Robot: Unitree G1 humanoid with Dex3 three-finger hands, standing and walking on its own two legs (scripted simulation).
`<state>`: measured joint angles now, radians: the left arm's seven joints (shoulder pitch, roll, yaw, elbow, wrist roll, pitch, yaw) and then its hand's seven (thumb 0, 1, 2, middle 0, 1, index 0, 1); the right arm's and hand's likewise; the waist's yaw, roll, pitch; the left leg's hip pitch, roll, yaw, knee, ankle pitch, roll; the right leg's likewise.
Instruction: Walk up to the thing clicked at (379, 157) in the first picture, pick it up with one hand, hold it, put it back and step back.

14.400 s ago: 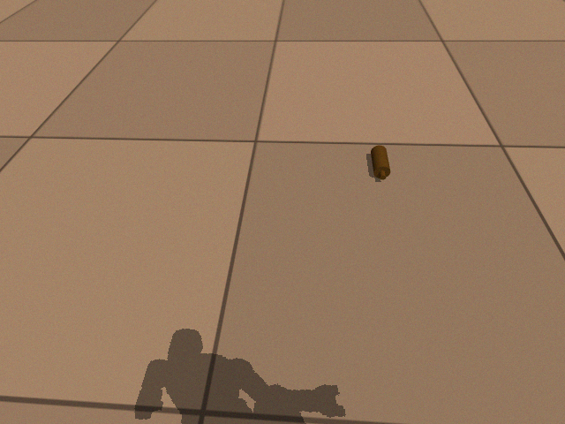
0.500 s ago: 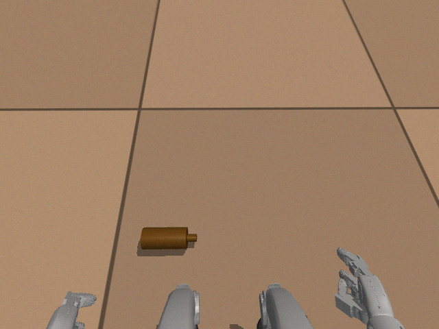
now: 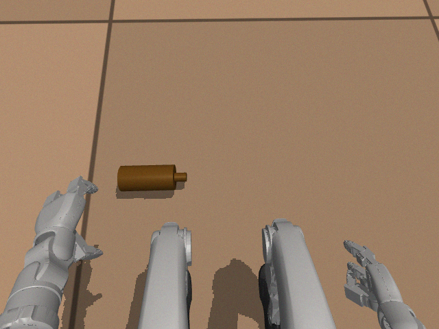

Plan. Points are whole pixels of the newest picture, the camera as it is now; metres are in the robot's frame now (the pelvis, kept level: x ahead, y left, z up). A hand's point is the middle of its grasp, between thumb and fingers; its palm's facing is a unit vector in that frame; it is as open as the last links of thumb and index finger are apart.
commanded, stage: rise first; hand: left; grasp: from above
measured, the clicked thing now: (154, 177) +0.49 +0.23 -0.44
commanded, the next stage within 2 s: none
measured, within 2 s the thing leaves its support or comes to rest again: neither
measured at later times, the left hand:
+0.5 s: hand (101, 198) +0.39 +0.31 -0.25, palm faces -0.47 -0.14 -0.87, open 14.2 cm
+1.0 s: hand (111, 187) +0.43 +0.31 -0.29, palm faces -0.46 -0.02 -0.89, open 14.1 cm
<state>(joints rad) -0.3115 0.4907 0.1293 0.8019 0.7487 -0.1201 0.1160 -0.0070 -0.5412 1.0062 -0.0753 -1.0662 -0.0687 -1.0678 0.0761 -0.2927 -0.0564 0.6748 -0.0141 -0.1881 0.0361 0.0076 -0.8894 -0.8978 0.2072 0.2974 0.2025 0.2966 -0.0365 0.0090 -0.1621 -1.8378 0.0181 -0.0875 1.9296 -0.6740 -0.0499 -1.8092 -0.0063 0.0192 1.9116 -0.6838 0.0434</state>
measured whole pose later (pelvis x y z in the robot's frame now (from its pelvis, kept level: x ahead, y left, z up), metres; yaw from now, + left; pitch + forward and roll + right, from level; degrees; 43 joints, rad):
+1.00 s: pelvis -0.02 +0.02 -0.14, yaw -5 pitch +33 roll -8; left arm -0.83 0.75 0.12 1.34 1.30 -0.33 0.36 0.00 -0.51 0.99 -0.07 -1.04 -0.08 -1.02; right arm 0.12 -0.25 0.01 0.76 -0.13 -0.01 0.12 0.00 -0.91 -0.90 0.21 0.30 0.20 0.30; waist -0.17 -0.02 -0.08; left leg -2.27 -0.02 -0.15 2.37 -0.68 -0.03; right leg -2.19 0.02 0.00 2.29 -0.68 0.07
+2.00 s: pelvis -0.01 +0.02 -0.15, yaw -6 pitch +33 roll -9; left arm -0.91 0.81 0.14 1.44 1.33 -0.31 0.42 0.00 -0.55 1.05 -0.09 -1.02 -0.08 -1.03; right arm 0.13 -0.27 0.06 0.76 -0.16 -0.02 0.14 0.00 -0.91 -0.90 0.21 0.30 0.20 0.30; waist -0.23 -0.03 -0.04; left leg -2.33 -0.02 -0.18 2.43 -0.69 -0.03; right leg -2.23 0.03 -0.02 2.33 -0.69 0.07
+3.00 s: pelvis -0.02 +0.02 -0.15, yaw -6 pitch +33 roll -9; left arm -0.92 0.81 0.10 1.45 1.31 -0.30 0.40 0.00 -0.56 1.06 -0.10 -1.02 -0.08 -1.04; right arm 0.15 -0.27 0.07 0.75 -0.15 -0.04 0.14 0.00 -0.91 -0.90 0.21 0.30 0.20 0.30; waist -0.24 -0.02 -0.04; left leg -2.33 -0.02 -0.18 2.42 -0.67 -0.03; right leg -2.23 0.02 -0.02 2.33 -0.67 0.07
